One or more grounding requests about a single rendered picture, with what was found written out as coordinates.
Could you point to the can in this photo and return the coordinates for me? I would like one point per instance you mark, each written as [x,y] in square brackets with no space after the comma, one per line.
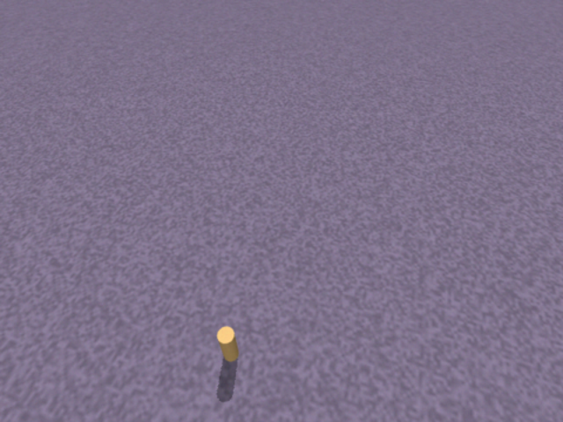
[228,343]

